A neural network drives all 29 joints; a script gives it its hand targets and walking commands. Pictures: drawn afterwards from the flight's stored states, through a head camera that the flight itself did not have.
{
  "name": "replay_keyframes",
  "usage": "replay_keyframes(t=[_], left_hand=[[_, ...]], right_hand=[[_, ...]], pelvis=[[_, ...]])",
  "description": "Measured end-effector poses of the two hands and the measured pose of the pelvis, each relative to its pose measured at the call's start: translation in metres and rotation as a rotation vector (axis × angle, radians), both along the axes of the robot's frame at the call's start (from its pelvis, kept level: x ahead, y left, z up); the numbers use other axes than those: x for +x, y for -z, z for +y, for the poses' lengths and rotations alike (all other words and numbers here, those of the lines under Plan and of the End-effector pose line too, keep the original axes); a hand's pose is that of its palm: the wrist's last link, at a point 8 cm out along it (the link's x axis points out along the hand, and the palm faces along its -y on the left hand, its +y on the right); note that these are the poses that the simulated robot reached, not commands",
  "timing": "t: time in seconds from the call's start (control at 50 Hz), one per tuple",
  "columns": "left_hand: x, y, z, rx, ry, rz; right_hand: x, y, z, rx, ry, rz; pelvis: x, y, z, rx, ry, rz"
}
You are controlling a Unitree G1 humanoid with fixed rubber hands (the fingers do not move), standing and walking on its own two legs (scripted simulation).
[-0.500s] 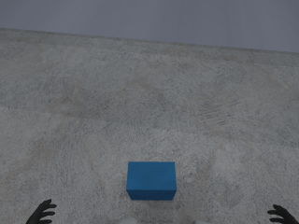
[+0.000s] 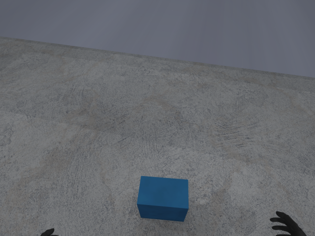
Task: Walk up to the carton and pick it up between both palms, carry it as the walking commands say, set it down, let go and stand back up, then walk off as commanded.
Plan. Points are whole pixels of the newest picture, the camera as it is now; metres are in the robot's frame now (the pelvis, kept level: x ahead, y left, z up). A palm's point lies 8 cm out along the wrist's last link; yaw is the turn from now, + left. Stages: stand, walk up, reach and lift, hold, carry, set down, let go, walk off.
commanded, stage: walk up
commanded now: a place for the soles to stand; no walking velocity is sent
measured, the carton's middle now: (163, 199) +0.41 +0.02 -0.64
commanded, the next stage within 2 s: reach and lift in 1.66 s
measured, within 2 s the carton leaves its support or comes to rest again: neither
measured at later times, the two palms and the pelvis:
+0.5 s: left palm (51, 232) +0.15 +0.32 -0.09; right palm out of the picture +0.13 -0.32 -0.08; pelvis +0.02 +0.00 +0.01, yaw -1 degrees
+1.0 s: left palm out of the picture +0.12 +0.33 -0.09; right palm out of the picture +0.15 -0.31 -0.09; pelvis +0.02 +0.00 +0.01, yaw +0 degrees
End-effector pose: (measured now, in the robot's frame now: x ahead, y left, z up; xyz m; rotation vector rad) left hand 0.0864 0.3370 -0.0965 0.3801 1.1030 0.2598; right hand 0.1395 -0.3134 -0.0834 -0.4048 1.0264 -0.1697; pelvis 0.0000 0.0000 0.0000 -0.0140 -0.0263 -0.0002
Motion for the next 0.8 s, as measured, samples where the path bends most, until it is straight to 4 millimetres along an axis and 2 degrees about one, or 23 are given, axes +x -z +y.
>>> replay_keyframes(t=[0.06,0.14,0.28,0.48,0.58,0.8], left_hand=[[-0.002,-0.003,-0.003,0.004,-0.004,0.013],[0.005,-0.004,-0.009,-0.001,0.004,0.019],[0.031,-0.004,-0.02,-0.016,0.023,-0.006],[0.064,-0.002,-0.023,-0.041,0.045,-0.044],[0.062,0.001,-0.017,-0.046,0.034,-0.026],[0.037,0.002,-0.012,-0.038,0.002,0.027]], right_hand=[[-0.001,0.003,-0.002,0.012,0.005,0.02],[-0.003,0.006,-0.006,0.018,0.018,0.041],[-0.006,0.007,-0.012,0.016,0.053,0.072],[-0.008,0.002,-0.01,-0.003,0.082,0.081],[-0.004,-0.001,-0.005,-0.01,0.076,0.079],[0.014,-0.001,0.004,0.008,0.048,0.049]], pelvis=[[0.002,-0.002,-0.003,0.004,-0.001,0.001],[0.006,-0.004,-0.005,0.006,0.001,0.004],[0.013,-0.006,-0.007,0.008,0.001,0.006],[0.021,-0.007,-0.002,0.01,0.017,-0.002],[0.022,-0.008,0.001,0.011,0.014,0.003],[0.023,-0.009,0.002,0.007,0.007,0.002]])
